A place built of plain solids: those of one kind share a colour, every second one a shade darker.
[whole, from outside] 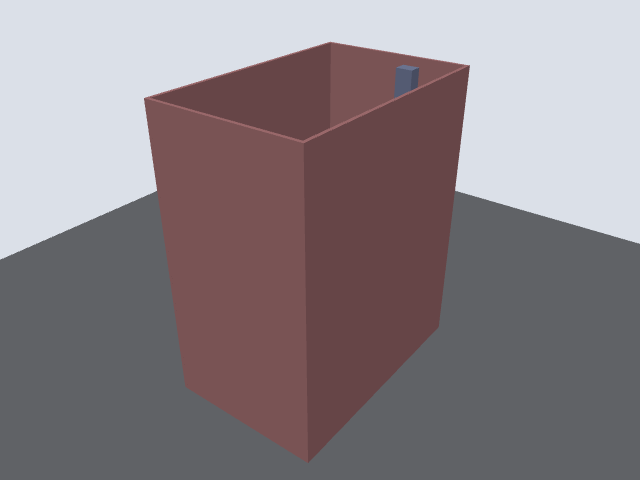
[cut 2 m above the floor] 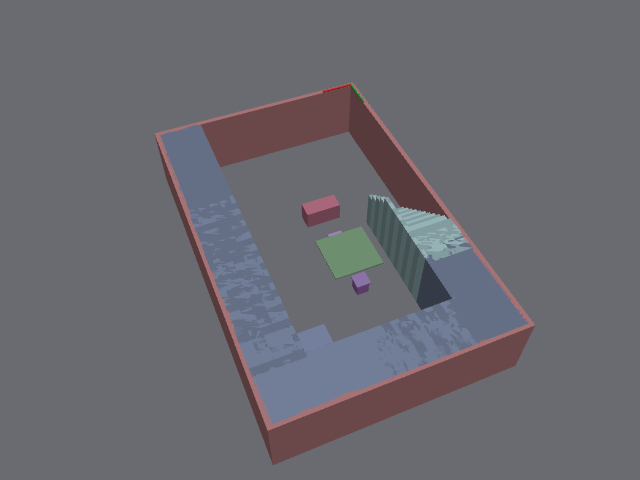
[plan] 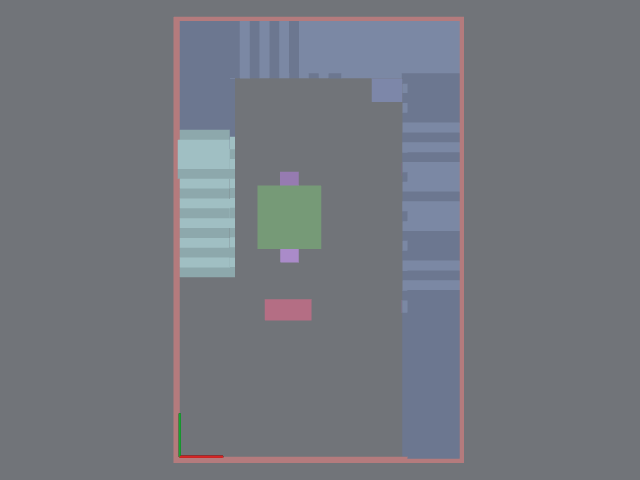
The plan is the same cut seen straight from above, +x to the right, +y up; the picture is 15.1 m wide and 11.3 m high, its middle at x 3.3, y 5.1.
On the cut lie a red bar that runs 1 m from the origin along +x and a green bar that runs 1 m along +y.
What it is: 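A tower's shaft 6.5 x 10.2 m inside, 12.9 m high; a stair 1.18 m broad built against three walls round a hollow well, risers 0.191 m, goings 0.232 m; 14 risers, a landing 3.0 m long and a quarter turn, 11 risers, a landing 3.0 m long and a quarter turn, 24 risers to a gallery at 9.36 m; closed guards 1.04 m over every tread and level; windows over 11.36 m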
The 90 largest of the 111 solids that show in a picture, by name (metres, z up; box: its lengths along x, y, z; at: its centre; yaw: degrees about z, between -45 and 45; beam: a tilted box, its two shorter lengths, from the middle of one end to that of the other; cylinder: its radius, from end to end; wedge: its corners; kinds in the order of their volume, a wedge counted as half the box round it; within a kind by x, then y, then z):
{
 "piece_1": {"box": [1.34, 3.02, 2.72], "at": [0.62, 8.75, 1.31]},
 "piece_2": {"box": [0.12, 1.37, 3.76], "at": [1.24, 8.22, 1.83]},
 "piece_3": {"box": [0.69, 1.23, 2.92], "at": [1.53, 9.64, 1.41]},
 "piece_4": {"box": [0.69, 1.23, 3.11], "at": [1.76, 9.64, 1.5]},
 "piece_5": {"box": [0.69, 1.23, 3.3], "at": [1.99, 9.64, 1.6]},
 "piece_6": {"box": [0.23, 0.12, 4.72], "at": [2.22, 8.97, 2.31]},
 "piece_7": {"box": [0.69, 1.23, 3.49], "at": [2.22, 9.64, 1.69]},
 "piece_8": {"box": [0.69, 1.23, 3.68], "at": [2.45, 9.64, 1.79]},
 "piece_9": {"box": [0.23, 0.12, 4.91], "at": [2.46, 8.97, 2.4]},
 "piece_10": {"box": [0.23, 0.12, 5.1], "at": [2.69, 8.97, 2.5]},
 "piece_11": {"box": [0.69, 1.23, 3.87], "at": [2.69, 9.64, 1.89]},
 "piece_12": {"box": [0.23, 0.12, 5.29], "at": [2.92, 8.97, 2.6]},
 "piece_13": {"box": [0.69, 1.23, 4.06], "at": [2.92, 9.64, 1.98]},
 "piece_14": {"box": [0.23, 0.12, 5.48], "at": [3.15, 8.97, 2.69]},
 "piece_15": {"box": [0.69, 1.23, 4.25], "at": [3.15, 9.64, 2.08]},
 "piece_16": {"box": [0.23, 0.12, 5.67], "at": [3.38, 8.97, 2.79]},
 "piece_17": {"box": [0.69, 1.23, 4.44], "at": [3.38, 9.64, 2.17]},
 "piece_18": {"box": [0.69, 1.23, 4.63], "at": [3.61, 9.64, 2.27]},
 "piece_19": {"box": [0.3, 0.12, 5.87], "at": [3.65, 8.97, 2.88]},
 "piece_20": {"box": [1.44, 0.12, 5.87], "at": [4.52, 8.97, 2.88]},
 "piece_21": {"box": [3.09, 1.34, 4.83], "at": [5.04, 9.59, 2.36]},
 "piece_22": {"box": [0.12, 3.39, 10.45], "at": [5.3, 1.7, 5.17]},
 "piece_23": {"box": [0.12, 0.3, 10.45], "at": [5.3, 3.54, 5.17]},
 "piece_24": {"box": [0.12, 0.23, 10.26], "at": [5.3, 3.81, 5.08]},
 "piece_25": {"box": [0.12, 0.23, 10.07], "at": [5.3, 4.04, 4.98]},
 "piece_26": {"box": [0.12, 0.23, 9.88], "at": [5.3, 4.27, 4.89]},
 "piece_27": {"box": [0.12, 0.23, 9.69], "at": [5.3, 4.5, 4.79]},
 "piece_28": {"box": [0.12, 0.23, 9.49], "at": [5.3, 4.73, 4.7]},
 "piece_29": {"box": [0.12, 0.23, 9.3], "at": [5.3, 4.97, 4.6]},
 "piece_30": {"box": [0.12, 0.23, 9.11], "at": [5.3, 5.2, 4.51]},
 "piece_31": {"box": [0.12, 0.23, 8.92], "at": [5.3, 5.43, 4.41]},
 "piece_32": {"box": [0.12, 0.23, 8.73], "at": [5.3, 5.66, 4.32]},
 "piece_33": {"box": [0.12, 0.23, 8.54], "at": [5.3, 5.89, 4.22]},
 "piece_34": {"box": [0.12, 0.23, 8.35], "at": [5.3, 6.13, 4.12]},
 "piece_35": {"box": [0.12, 0.23, 8.16], "at": [5.3, 6.36, 4.03]},
 "piece_36": {"box": [0.12, 0.23, 7.97], "at": [5.3, 6.59, 3.93]},
 "piece_37": {"box": [0.12, 0.23, 7.78], "at": [5.3, 6.82, 3.84]},
 "piece_38": {"box": [0.12, 0.23, 7.58], "at": [5.3, 7.05, 3.74]},
 "piece_39": {"box": [0.12, 0.23, 7.39], "at": [5.3, 7.29, 3.65]},
 "piece_40": {"box": [0.12, 0.23, 7.2], "at": [5.3, 7.52, 3.55]},
 "piece_41": {"box": [0.12, 0.23, 7.01], "at": [5.3, 7.75, 3.46]},
 "piece_42": {"box": [0.12, 0.23, 6.82], "at": [5.3, 7.98, 3.36]},
 "piece_43": {"box": [0.12, 0.23, 6.63], "at": [5.3, 8.21, 3.26]},
 "piece_44": {"box": [0.12, 0.23, 6.44], "at": [5.3, 8.45, 3.17]},
 "piece_45": {"box": [0.12, 0.23, 6.25], "at": [5.3, 8.68, 3.07]},
 "piece_46": {"box": [0.12, 0.23, 6.06], "at": [5.3, 8.91, 2.98]},
 "piece_47": {"box": [1.23, 3.74, 9.41], "at": [5.97, 1.82, 4.65]},
 "piece_48": {"box": [1.23, 0.69, 9.22], "at": [5.97, 3.58, 4.56]},
 "piece_49": {"box": [1.23, 0.69, 9.03], "at": [5.97, 3.81, 4.46]},
 "piece_50": {"box": [1.23, 0.69, 8.84], "at": [5.97, 4.04, 4.37]},
 "piece_51": {"box": [1.23, 0.69, 8.64], "at": [5.97, 4.27, 4.27]},
 "piece_52": {"box": [1.23, 0.69, 8.45], "at": [5.97, 4.5, 4.18]},
 "piece_53": {"box": [1.23, 0.69, 8.26], "at": [5.97, 4.74, 4.08]},
 "piece_54": {"box": [1.23, 0.69, 8.07], "at": [5.97, 4.97, 3.99]},
 "piece_55": {"box": [1.23, 0.69, 7.88], "at": [5.97, 5.2, 3.89]},
 "piece_56": {"box": [1.23, 0.69, 7.69], "at": [5.97, 5.43, 3.79]},
 "piece_57": {"box": [1.23, 0.69, 7.5], "at": [5.97, 5.66, 3.7]},
 "piece_58": {"box": [1.23, 0.69, 7.31], "at": [5.97, 5.9, 3.6]},
 "piece_59": {"box": [1.23, 0.69, 7.12], "at": [5.97, 6.13, 3.51]},
 "piece_60": {"box": [1.23, 0.69, 6.93], "at": [5.97, 6.36, 3.41]},
 "piece_61": {"box": [1.23, 0.69, 6.74], "at": [5.97, 6.59, 3.32]},
 "piece_62": {"box": [1.23, 0.69, 6.54], "at": [5.97, 6.82, 3.22]},
 "piece_63": {"box": [1.23, 0.69, 6.35], "at": [5.97, 7.06, 3.13]},
 "piece_64": {"box": [1.23, 0.69, 6.16], "at": [5.97, 7.29, 3.03]},
 "piece_65": {"box": [1.23, 0.69, 5.97], "at": [5.97, 7.52, 2.94]},
 "piece_66": {"box": [1.23, 0.69, 5.78], "at": [5.97, 7.75, 2.84]},
 "piece_67": {"box": [1.23, 0.69, 5.59], "at": [5.97, 7.98, 2.74]},
 "piece_68": {"box": [1.23, 0.69, 5.4], "at": [5.97, 8.22, 2.65]},
 "piece_69": {"box": [1.23, 0.69, 5.21], "at": [5.97, 8.45, 2.55]},
 "piece_70": {"box": [1.23, 0.69, 5.02], "at": [5.97, 8.68, 2.46]},
 "wall_1": {"box": [0.15, 10.51, 12.97], "at": [-0.07, 5.1, 6.43]},
 "wall_2": {"box": [6.84, 0.15, 12.97], "at": [3.27, -0.07, 6.43]},
 "wall_3": {"box": [6.84, 0.15, 12.97], "at": [3.27, 10.28, 6.43]},
 "wall_4": {"box": [0.15, 10.51, 12.97], "at": [6.62, 5.1, 6.43]},
 "twa_1": {"box": [1.23, 0.69, 0.24], "at": [0.56, 4.57, 0.07]},
 "twa_2": {"box": [1.23, 0.69, 0.43], "at": [0.56, 4.8, 0.17]},
 "twa_3": {"box": [1.23, 0.69, 0.62], "at": [0.56, 5.03, 0.26]},
 "twa_4": {"box": [1.23, 0.69, 0.81], "at": [0.56, 5.26, 0.36]},
 "twa_5": {"box": [1.23, 0.69, 1.0], "at": [0.56, 5.49, 0.45]},
 "twa_6": {"box": [1.23, 0.69, 1.2], "at": [0.56, 5.73, 0.55]},
 "twa_7": {"box": [1.23, 0.69, 1.39], "at": [0.56, 5.96, 0.64]},
 "twa_8": {"box": [1.23, 0.69, 1.58], "at": [0.56, 6.19, 0.74]},
 "twa_9": {"box": [1.23, 0.69, 1.77], "at": [0.56, 6.42, 0.83]},
 "twa_10": {"box": [1.23, 0.69, 1.96], "at": [0.56, 6.65, 0.93]},
 "twa_11": {"box": [1.23, 0.69, 2.15], "at": [0.56, 6.89, 1.03]},
 "twa_12": {"box": [1.23, 0.69, 2.34], "at": [0.56, 7.12, 1.12]},
 "twa_13": {"box": [1.23, 0.69, 2.53], "at": [0.56, 7.35, 1.22]},
 "twa_14": {"box": [0.12, 0.3, 3.76], "at": [1.24, 7.39, 1.83]},
 "weights_1": {"box": [0.72, 0.56, 12.96], "at": [4.88, 8.63, 6.43]},
 "chest_1": {"box": [1.1, 0.5, 0.63], "at": [2.55, 3.46, 0.27]}
}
